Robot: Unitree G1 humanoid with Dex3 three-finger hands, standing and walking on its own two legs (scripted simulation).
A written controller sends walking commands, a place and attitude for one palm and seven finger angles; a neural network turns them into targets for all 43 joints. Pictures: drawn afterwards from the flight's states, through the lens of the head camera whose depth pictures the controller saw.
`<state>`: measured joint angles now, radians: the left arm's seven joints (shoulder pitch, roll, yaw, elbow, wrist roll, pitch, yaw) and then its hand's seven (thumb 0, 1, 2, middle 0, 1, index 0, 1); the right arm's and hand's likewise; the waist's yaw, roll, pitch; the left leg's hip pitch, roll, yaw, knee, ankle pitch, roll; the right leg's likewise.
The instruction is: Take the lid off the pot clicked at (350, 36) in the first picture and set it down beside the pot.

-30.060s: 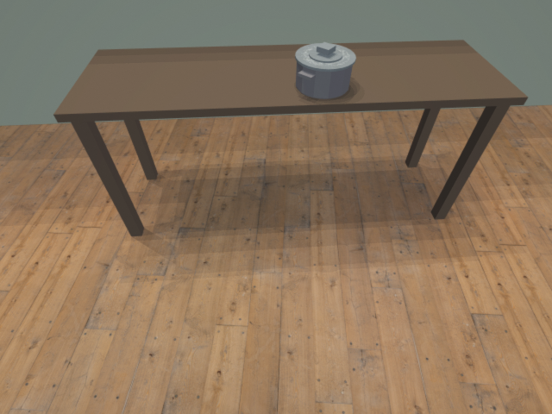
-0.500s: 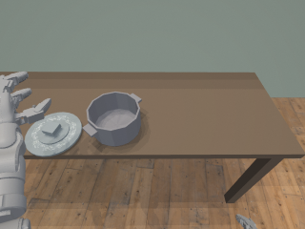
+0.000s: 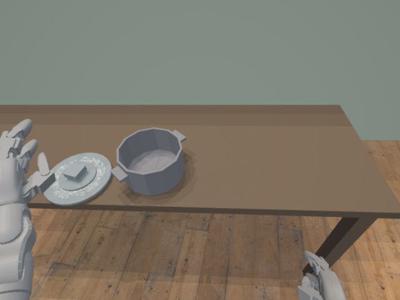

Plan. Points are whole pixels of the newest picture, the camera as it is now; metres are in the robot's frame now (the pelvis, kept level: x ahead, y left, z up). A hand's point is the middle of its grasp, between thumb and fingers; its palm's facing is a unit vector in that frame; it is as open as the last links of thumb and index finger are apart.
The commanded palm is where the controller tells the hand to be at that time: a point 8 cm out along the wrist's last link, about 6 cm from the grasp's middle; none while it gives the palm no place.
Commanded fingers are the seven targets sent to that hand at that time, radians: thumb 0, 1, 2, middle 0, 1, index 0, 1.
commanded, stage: draw the hand back to the body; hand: left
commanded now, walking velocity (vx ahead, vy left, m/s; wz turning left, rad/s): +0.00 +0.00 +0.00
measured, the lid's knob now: (75, 171) +0.46 +0.43 -0.07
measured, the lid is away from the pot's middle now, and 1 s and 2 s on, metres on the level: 0.23 0.23 0.23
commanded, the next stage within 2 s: step back with the hand held close in 0.74 s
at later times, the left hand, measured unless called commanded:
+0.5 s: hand (34, 217) +0.19 +0.28 +0.15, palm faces +0.39 -0.86 -0.32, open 7.4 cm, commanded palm +0.13 +0.31 +0.17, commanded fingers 0.00 0.90 0.90 -0.20 -0.30 -0.20 -0.30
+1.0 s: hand out of the picture +0.16 +0.30 +0.17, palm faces +0.41 -0.82 -0.40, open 7.4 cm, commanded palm +0.10 +0.33 +0.17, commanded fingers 0.00 0.90 0.90 -0.20 -0.30 -0.20 -0.30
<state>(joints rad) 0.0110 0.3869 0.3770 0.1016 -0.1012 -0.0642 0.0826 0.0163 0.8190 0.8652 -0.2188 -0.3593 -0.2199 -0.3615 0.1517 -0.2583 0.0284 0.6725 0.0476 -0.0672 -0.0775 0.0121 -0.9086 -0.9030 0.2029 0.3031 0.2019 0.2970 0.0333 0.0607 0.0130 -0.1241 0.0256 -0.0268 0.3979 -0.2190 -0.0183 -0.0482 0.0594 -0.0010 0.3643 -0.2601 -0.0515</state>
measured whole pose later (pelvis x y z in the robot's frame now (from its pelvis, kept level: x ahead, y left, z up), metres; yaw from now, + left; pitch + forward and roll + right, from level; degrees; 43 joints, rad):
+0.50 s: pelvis -0.01 +0.03 +0.00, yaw +0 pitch -5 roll +0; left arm 0.41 0.33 0.30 -0.32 -0.10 -0.09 0.07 0.02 0.89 0.90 -0.21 -0.30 -0.21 -0.31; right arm 0.17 -0.22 0.03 0.66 0.02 -0.09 -0.07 0.01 -0.91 -0.90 0.20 0.30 0.20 0.30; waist 0.05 0.05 0.02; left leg -0.09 0.00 -0.01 0.39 -0.21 0.01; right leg 0.00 0.03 0.01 0.34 -0.24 -0.02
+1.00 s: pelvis -0.03 +0.05 +0.00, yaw +0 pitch -3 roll -2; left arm 0.50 0.37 0.37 -0.49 -0.07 -0.18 0.08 0.02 0.89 0.90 -0.21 -0.30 -0.21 -0.31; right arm 0.17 -0.21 0.04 0.61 0.01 -0.08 -0.05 0.01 -0.91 -0.90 0.21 0.30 0.20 0.30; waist 0.04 0.03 0.03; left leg -0.20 -0.01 -0.02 0.47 -0.21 0.04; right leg -0.08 0.02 0.00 0.36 -0.22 0.01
